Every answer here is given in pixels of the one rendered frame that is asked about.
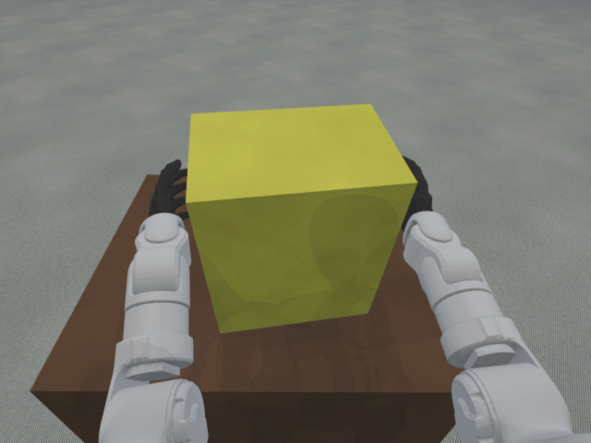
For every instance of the left robot forearm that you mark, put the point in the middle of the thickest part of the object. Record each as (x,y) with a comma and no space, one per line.
(155,344)

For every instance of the carton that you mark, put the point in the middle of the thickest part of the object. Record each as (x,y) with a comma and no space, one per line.
(295,211)

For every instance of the pedestal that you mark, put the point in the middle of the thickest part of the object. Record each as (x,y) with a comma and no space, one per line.
(380,377)

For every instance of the left robot hand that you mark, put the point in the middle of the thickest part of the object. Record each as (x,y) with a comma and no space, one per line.
(162,200)

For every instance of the right robot forearm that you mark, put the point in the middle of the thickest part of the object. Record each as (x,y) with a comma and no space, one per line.
(474,331)

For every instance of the right robot upper arm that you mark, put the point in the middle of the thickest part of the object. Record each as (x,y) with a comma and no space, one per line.
(514,403)

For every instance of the left robot upper arm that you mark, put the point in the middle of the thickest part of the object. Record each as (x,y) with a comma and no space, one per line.
(165,412)

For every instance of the right robot hand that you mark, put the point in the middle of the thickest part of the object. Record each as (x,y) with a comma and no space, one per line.
(422,199)

